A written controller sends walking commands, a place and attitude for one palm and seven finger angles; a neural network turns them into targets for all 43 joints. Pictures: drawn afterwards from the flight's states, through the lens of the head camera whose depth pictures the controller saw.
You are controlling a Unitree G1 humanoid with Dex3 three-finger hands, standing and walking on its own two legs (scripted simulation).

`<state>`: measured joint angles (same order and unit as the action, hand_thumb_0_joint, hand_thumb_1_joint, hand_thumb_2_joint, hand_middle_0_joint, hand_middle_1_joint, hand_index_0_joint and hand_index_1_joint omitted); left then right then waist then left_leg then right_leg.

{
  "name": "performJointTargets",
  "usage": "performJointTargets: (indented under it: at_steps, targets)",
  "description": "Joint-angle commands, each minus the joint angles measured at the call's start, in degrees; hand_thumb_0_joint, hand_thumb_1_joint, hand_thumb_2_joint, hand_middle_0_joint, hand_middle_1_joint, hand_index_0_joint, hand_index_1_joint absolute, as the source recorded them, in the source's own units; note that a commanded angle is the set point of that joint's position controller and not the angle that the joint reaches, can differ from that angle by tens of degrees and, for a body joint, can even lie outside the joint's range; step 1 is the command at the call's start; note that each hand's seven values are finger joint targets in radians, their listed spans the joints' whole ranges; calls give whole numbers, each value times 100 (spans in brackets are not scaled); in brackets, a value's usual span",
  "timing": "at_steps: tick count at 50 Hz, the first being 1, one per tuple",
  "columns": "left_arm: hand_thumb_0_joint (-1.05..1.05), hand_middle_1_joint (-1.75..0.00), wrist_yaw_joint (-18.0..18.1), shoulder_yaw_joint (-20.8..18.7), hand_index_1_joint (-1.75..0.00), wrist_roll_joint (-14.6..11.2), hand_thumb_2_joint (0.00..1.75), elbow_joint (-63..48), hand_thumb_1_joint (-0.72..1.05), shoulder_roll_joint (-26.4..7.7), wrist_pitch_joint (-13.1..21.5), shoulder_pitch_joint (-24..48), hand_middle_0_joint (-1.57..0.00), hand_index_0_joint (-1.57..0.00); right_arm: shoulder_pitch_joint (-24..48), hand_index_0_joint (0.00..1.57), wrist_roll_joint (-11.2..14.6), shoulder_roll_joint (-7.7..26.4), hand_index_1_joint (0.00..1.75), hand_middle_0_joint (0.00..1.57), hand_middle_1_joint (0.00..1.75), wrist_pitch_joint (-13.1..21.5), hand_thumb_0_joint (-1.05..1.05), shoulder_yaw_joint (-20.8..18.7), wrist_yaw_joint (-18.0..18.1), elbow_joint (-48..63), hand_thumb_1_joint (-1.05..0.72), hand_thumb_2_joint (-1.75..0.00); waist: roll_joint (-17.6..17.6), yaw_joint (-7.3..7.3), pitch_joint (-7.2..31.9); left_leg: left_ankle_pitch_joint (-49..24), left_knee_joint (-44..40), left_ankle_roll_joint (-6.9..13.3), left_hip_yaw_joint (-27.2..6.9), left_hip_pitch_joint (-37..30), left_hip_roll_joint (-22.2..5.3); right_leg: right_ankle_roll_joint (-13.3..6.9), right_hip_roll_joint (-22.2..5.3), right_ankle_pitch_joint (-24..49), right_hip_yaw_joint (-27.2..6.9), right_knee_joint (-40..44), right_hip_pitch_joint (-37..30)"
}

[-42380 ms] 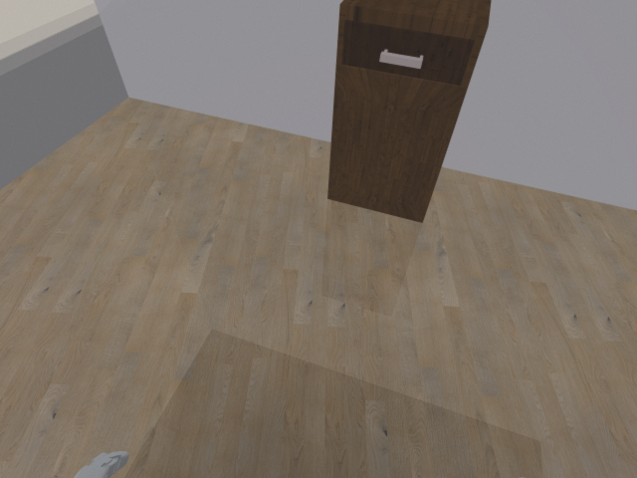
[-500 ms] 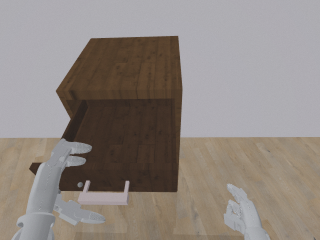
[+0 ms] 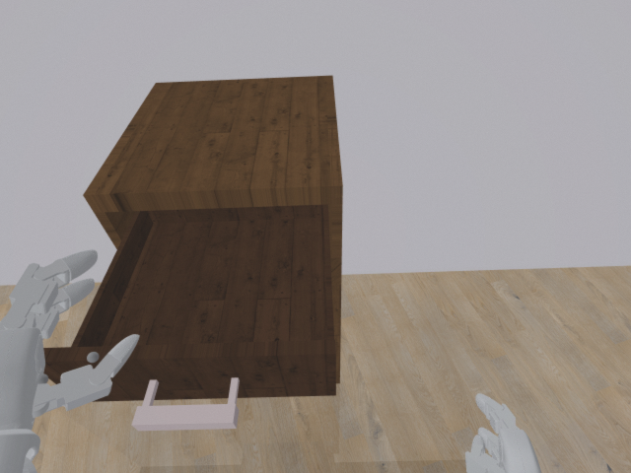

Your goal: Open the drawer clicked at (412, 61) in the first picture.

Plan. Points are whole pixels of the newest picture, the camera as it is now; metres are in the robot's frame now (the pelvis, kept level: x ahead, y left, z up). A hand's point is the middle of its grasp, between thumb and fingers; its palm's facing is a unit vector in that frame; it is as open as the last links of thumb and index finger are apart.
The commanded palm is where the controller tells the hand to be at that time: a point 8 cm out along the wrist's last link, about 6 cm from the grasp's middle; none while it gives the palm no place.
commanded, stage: draw the hand back to the body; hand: left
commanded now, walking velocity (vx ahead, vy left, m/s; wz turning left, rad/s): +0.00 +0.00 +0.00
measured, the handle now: (190, 401) +0.22 +0.21 -0.06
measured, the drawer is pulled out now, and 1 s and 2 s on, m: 0.29 0.29 0.29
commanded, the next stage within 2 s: step back with the hand held close in 0.36 s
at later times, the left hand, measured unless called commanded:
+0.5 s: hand (72, 359) +0.18 +0.25 +0.15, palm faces +0.39 -0.82 -0.42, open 7.4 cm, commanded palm +0.12 +0.29 +0.18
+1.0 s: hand (37, 399) +0.14 +0.26 +0.15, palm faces +0.28 -0.82 -0.51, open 7.4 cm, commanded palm +0.08 +0.30 +0.18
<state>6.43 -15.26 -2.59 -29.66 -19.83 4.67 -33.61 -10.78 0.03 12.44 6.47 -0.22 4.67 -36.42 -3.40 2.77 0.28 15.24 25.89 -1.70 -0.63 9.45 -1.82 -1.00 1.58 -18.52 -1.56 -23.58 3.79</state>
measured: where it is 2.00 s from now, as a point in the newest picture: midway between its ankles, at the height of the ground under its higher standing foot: outside the picture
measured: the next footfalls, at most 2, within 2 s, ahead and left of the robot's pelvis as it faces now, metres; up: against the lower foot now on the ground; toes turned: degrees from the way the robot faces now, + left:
right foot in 1.48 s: -0.13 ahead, -0.09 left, +0.00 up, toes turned +0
left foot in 1.76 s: -0.11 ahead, +0.13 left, +0.00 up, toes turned +0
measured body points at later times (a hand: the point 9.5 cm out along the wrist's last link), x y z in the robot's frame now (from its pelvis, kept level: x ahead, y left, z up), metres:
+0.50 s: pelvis -0.01 +0.00 +0.00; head -0.01 -0.02 +0.45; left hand +0.15 +0.29 +0.18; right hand +0.19 -0.20 -0.08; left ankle -0.01 +0.14 -0.74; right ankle -0.06 -0.11 -0.74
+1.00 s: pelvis -0.06 +0.02 +0.00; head -0.02 +0.03 +0.44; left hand +0.12 +0.30 +0.18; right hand +0.13 -0.22 -0.08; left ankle -0.01 +0.14 -0.74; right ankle -0.06 -0.11 -0.74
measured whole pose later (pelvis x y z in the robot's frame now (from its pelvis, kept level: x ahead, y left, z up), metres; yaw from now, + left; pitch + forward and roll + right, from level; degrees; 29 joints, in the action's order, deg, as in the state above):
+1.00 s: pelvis -0.06 +0.02 +0.00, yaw -1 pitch +2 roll -1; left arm 7.4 -21.6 -2.8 -36.5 -24.4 9.2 -38.3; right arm -9.0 1.1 11.7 1.1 -0.7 3.4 -30.7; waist 0.4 -0.5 -1.4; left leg 11.0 28.9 0.1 0.5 20.4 -1.1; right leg 1.1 0.7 -14.8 -2.6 -28.0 15.7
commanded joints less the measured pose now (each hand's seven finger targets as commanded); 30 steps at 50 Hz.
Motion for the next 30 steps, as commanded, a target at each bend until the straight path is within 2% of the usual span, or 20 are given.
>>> performJointTargets:
  at_steps: [1,5,6,8,9,10,11,13,14,16,19,20,21,22,23,24,25,26,28,30]
  targets:
    - [0,-46,110,-783,-46,-21,80,-1040,65,-865,290,375,-22,-22,864,20,8,449,30,20,30,313,0,-174,69,982,-90,-90,157,55,464,-2021,-15,226,383,-767,3,130,-223,2611,311,344,523]
    - [0,-37,75,-718,-37,-49,86,-942,80,-781,267,354,-21,-21,866,20,11,466,30,20,30,237,0,-178,42,1031,-90,-90,385,54,536,-2040,-43,249,356,-735,-15,158,-246,2676,323,262,454]
    - [0,-34,61,-676,-34,-42,87,-916,83,-758,245,418,-21,-21,901,20,16,452,30,20,30,235,0,-174,50,1008,-90,-90,225,44,448,-1982,-37,237,371,-741,2,143,-236,2613,299,329,507]
    - [0,-30,67,-651,-30,-50,90,-1026,90,-795,250,470,-20,-20,885,20,14,458,30,20,30,234,0,-154,37,1057,-90,-90,207,42,473,-1938,-66,243,337,-744,-11,146,-247,2506,310,309,522]
    - [0,-30,82,-663,-30,-35,90,-979,90,-761,252,394,-20,-20,871,20,4,453,30,20,30,236,0,-162,37,1025,-90,-90,141,41,474,-1943,-42,243,365,-766,4,142,-221,2479,340,335,533]
    - [0,-30,87,-721,-30,-34,90,-1238,90,-905,275,505,-20,-20,881,20,-1,457,30,20,30,261,0,-151,32,1093,-90,-90,139,70,638,-2006,-54,245,343,-789,-9,136,-257,2580,302,278,445]
    - [0,-30,99,-799,-30,-22,90,-1258,90,-984,269,566,-20,-20,896,20,-12,445,30,20,30,277,0,-135,41,1048,-90,-90,102,76,588,-2025,-44,227,327,-764,7,113,-233,2573,297,319,445]
    - [0,-30,114,-762,-30,-23,90,-1295,90,-925,265,463,-20,-20,852,20,-3,433,30,20,30,283,0,-118,23,1080,-90,-90,-4,75,659,-2105,-53,216,312,-779,-7,106,-248,2564,329,253,412]
    - [0,-30,117,-731,-30,-35,90,-1153,90,-829,240,370,-20,-20,844,20,3,425,30,20,30,264,0,-112,15,1043,-90,-90,-71,67,551,-2103,-43,207,313,-772,4,102,-213,2489,360,288,483]
    - [0,-30,126,-805,-30,-23,90,-1295,90,-965,234,568,-20,-20,883,20,3,422,30,20,30,290,0,-105,18,1065,-90,-90,-133,71,513,-1984,-83,180,284,-757,-10,83,-220,2305,329,333,514]
    - [0,-30,128,-709,-30,-53,90,-1009,90,-779,212,399,-20,-20,860,20,12,420,30,20,30,246,0,-101,15,1053,-90,-90,11,52,293,-1768,-109,186,272,-682,-18,93,-180,2052,387,377,645]
    - [0,-30,117,-702,-30,-53,90,-1125,90,-823,224,506,-20,-20,853,20,18,438,30,20,30,257,0,-100,11,1108,-90,-90,117,47,402,-1759,-143,185,223,-685,-35,95,-210,2013,376,323,591]
    - [0,-30,116,-733,-30,-53,90,-1124,90,-844,226,543,-20,-20,889,20,9,435,30,20,30,266,0,-105,19,1082,-90,-90,16,51,362,-1669,-152,172,232,-685,-29,83,-198,1923,361,396,612]
    - [0,-30,122,-699,-30,-59,90,-897,90,-755,216,419,-20,-20,884,20,9,431,30,20,30,240,0,-117,29,1040,-90,-90,168,30,214,-1550,-141,185,251,-635,-19,104,-170,1830,384,436,702]
    - [0,-30,109,-676,-30,-55,90,-1071,90,-788,237,489,-20,-20,871,20,18,441,30,20,30,253,0,-110,16,1101,-90,-90,102,38,375,-1537,-168,190,225,-679,-41,96,-218,1795,351,388,650]
    - [0,-30,149,-1537,-30,-71,90,-1499,90,-1583,537,1218,-20,-20,662,20,58,615,30,20,30,140,0,-74,-21,1263,-90,-90,247,-140,-73,-1178,29,311,159,-277,-51,88,-383,2147,-200,734,1177]
    - [0,-30,89,-1261,-30,-43,90,-1014,90,-1170,591,746,-20,-20,731,20,29,542,30,20,30,67,0,-94,-21,1102,-90,-90,556,-210,12,-1088,141,324,106,-290,-20,77,-469,2376,-233,746,1168]
    - [0,-30,69,-1243,-30,-14,90,-1287,90,-1264,653,829,-20,-20,763,20,21,600,30,20,30,48,0,-118,-32,1157,-90,-90,402,-206,124,-1145,148,316,117,-331,11,54,-514,2631,-299,726,1138]
    - [0,-30,19,-976,-30,18,90,-1084,90,-909,676,366,-20,-20,808,20,28,630,30,20,30,-21,0,-132,-59,1213,-90,-90,242,-218,353,-1556,78,314,150,-357,-60,77,-514,2810,-196,535,970]
    - [0,-30,2,-919,-30,28,90,-1114,90,-843,678,89,-20,-20,800,20,50,663,30,20,30,-88,0,-176,-89,1284,-90,-90,112,-193,650,-2163,11,313,147,-460,-158,104,-454,2908,-92,333,807]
